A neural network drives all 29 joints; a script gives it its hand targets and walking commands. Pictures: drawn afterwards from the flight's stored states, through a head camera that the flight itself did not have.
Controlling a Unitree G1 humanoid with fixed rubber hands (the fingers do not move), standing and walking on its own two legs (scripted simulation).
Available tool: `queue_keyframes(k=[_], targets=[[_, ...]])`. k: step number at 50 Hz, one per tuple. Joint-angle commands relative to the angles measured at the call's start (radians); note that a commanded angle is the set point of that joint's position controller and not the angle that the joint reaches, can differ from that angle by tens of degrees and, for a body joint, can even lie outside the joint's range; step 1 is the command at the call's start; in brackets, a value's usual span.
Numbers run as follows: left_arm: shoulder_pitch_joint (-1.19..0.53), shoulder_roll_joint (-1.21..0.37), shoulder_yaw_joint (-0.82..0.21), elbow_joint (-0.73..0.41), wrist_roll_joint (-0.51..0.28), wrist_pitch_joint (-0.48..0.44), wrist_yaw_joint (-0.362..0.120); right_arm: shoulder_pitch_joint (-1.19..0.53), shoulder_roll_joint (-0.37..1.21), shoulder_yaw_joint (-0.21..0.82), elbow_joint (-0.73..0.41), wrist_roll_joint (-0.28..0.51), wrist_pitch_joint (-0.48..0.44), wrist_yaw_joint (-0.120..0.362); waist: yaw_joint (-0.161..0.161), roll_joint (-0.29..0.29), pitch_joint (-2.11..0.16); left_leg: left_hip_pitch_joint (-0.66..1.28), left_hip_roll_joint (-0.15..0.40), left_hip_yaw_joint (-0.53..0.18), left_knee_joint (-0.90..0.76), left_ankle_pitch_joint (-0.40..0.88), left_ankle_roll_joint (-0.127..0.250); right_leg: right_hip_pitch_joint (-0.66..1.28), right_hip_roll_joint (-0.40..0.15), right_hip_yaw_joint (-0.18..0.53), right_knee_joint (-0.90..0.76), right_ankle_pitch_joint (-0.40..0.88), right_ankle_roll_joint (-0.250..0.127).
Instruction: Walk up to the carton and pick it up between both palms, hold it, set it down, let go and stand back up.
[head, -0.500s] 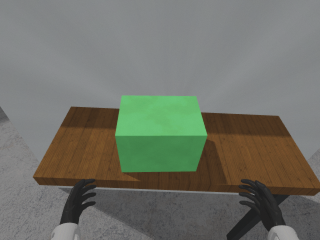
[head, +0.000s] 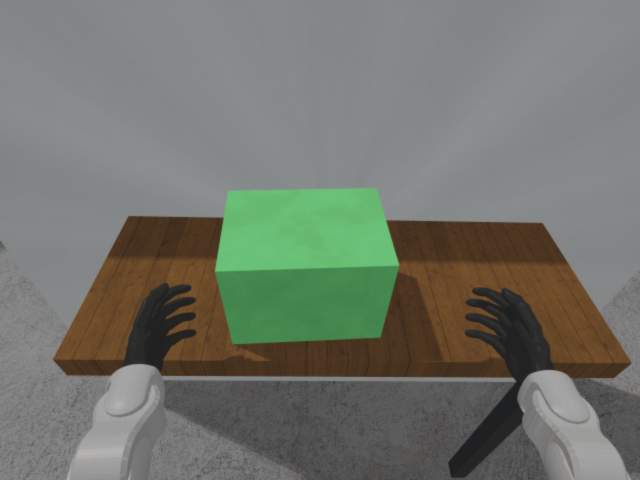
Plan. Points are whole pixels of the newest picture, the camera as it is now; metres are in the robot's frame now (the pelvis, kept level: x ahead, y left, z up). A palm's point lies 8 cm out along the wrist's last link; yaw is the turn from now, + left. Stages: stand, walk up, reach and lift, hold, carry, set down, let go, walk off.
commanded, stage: reach and lift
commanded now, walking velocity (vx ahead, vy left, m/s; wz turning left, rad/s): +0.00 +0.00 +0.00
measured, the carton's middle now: (305, 265) +0.44 +0.04 +0.03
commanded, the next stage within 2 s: none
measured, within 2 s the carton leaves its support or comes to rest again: neither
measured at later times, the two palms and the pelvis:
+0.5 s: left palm (145, 279) +0.32 +0.22 +0.13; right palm (517, 273) +0.35 -0.22 +0.13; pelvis +0.00 +0.00 +0.00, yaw +0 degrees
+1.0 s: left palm (143, 213) +0.38 +0.23 +0.18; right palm (508, 202) +0.42 -0.21 +0.18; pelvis -0.01 +0.00 +0.00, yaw +2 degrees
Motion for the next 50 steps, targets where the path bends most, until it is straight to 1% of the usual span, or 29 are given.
queue_keyframes(k=[1,4,7,9,10,13,15,16,17,18,20,21,22,24,27,32,39,44,50], targets=[[-0.23,0.072,0.06,-0.188,0.006,0.027,-0.008,-0.26,-0.165,-0.059,-0.15,0.022,-0.001,-0.009,0.007,-0.018,-0.169,0.065,-0.053,-0.05,-0.003,0.153,0.008,0.003,0.018,0.054,-0.04,0.133,0.012],[-0.306,0.087,0.076,-0.166,-0.003,0.062,-0.011,-0.342,-0.166,-0.05,-0.134,0.035,0.027,-0.008,0.006,-0.038,-0.187,0.048,-0.054,-0.046,-0.009,0.115,0.021,0.002,0.013,0.059,-0.039,0.116,0.019],[-0.363,0.09,0.098,-0.136,0.01,0.099,-0.011,-0.413,-0.177,-0.045,-0.07,0.052,0.057,-0.005,0.008,-0.023,-0.2,0.036,-0.053,-0.044,-0.01,0.089,0.023,-0.002,0.012,0.061,-0.033,0.1,0.016],[-0.411,0.1,0.098,-0.173,-0.001,0.121,-0.013,-0.466,-0.203,-0.056,-0.077,0.06,0.065,-0.007,-0.006,-0.011,-0.252,0.042,-0.053,-0.045,0.002,0.12,0.017,0.014,0.016,0.054,-0.018,0.148,0.017],[-0.415,0.098,0.093,-0.18,-0.006,0.13,-0.012,-0.476,-0.216,-0.058,-0.072,0.065,0.067,-0.007,-0.014,-0.011,-0.276,0.06,-0.052,-0.05,0.015,0.154,0.012,0.018,0.023,0.048,-0.012,0.186,0.018],[-0.49,0.12,0.111,-0.154,-0.006,0.165,-0.018,-0.556,-0.233,-0.059,-0.025,0.069,0.089,-0.018,-0.03,-0.014,-0.295,0.046,-0.056,-0.048,0.025,0.161,0.014,0.028,0.023,0.048,-0.003,0.231,0.028],[-0.532,0.132,0.119,-0.149,-0.008,0.184,-0.017,-0.611,-0.238,-0.046,-0.013,0.08,0.102,-0.023,-0.025,-0.019,-0.315,0.035,-0.056,-0.052,0.029,0.168,0.02,0.038,0.024,0.047,0.008,0.255,0.033],[-0.543,0.132,0.125,-0.138,-0.002,0.192,-0.016,-0.621,-0.24,-0.036,0.011,0.089,0.108,-0.021,-0.02,-0.009,-0.318,0.032,-0.056,-0.054,0.029,0.174,0.019,0.04,0.025,0.044,0.009,0.25,0.03],[-0.559,0.137,0.128,-0.155,0.001,0.2,-0.013,-0.643,-0.251,-0.042,0.01,0.097,0.11,-0.019,-0.019,0.004,-0.344,0.045,-0.055,-0.054,0.036,0.201,0.014,0.036,0.03,0.041,0.012,0.264,0.027],[-0.564,0.134,0.125,-0.135,0.003,0.213,-0.015,-0.651,-0.256,-0.038,0.034,0.102,0.117,-0.018,-0.028,0.006,-0.341,0.051,-0.056,-0.056,0.045,0.22,0.013,0.036,0.032,0.041,0.01,0.28,0.026],[-0.58,0.138,0.143,-0.106,0.012,0.231,-0.023,-0.68,-0.266,-0.019,0.069,0.114,0.129,-0.017,-0.026,-0.003,-0.339,0.054,-0.058,-0.056,0.051,0.241,0.012,0.041,0.036,0.037,0.01,0.304,0.028],[-0.512,0.092,0.151,-0.159,0.045,0.242,-0.012,-0.642,-0.272,-0.005,0.1,0.131,0.13,-0.008,-0.017,0.058,-0.318,0.092,-0.047,-0.072,0.061,0.279,-0.021,0.033,0.044,0.024,0.013,0.292,0.003],[-0.545,0.111,0.146,-0.155,0.042,0.255,-0.015,-0.693,-0.283,-0.008,0.095,0.135,0.131,-0.006,-0.03,0.04,-0.33,0.098,-0.051,-0.068,0.078,0.292,-0.025,0.021,0.045,0.018,0.005,0.286,0.005],[-0.597,0.131,0.15,-0.123,0.023,0.261,-0.02,-0.755,-0.29,-0.017,0.089,0.128,0.137,-0.006,-0.035,0.008,-0.328,0.068,-0.053,-0.062,0.07,0.241,-0.01,0.011,0.04,0.023,0.005,0.28,0.017],[-0.689,0.154,0.145,-0.095,-0.001,0.255,-0.012,-0.841,-0.288,-0.033,0.098,0.116,0.147,-0.002,-0.025,-0.005,-0.358,0.011,-0.053,-0.06,0.054,0.169,0.006,0.015,0.033,0.032,0.018,0.251,0.023],[-0.808,0.191,0.144,-0.038,-0.019,0.264,-0.002,-0.951,-0.309,-0.026,0.166,0.121,0.164,0.002,-0.015,-0.005,-0.432,-0.004,-0.048,-0.061,0.066,0.193,0.012,0.034,0.032,0.038,0.036,0.277,0.027],[-0.947,0.23,0.146,0.126,-0.02,0.274,-0.003,-1.097,-0.32,-0.005,0.321,0.124,0.183,0.006,-0.007,-0.012,-0.462,-0.045,-0.047,-0.062,0.067,0.178,0.024,0.052,0.026,0.041,0.038,0.266,0.04],[-1.058,0.258,0.131,0.236,-0.028,0.253,-0.004,-1.204,-0.319,0.009,0.428,0.127,0.182,0.014,-0.006,-0.01,-0.476,-0.076,-0.05,-0.065,0.071,0.171,0.029,0.055,0.024,0.037,0.039,0.258,0.047],[-1.197,0.291,0.1,0.342,-0.05,0.218,0.0,-1.333,-0.329,0.021,0.537,0.135,0.171,0.019,-0.006,0.0,-0.529,-0.085,-0.049,-0.072,0.089,0.202,0.025,0.055,0.026,0.025,0.046,0.287,0.052]])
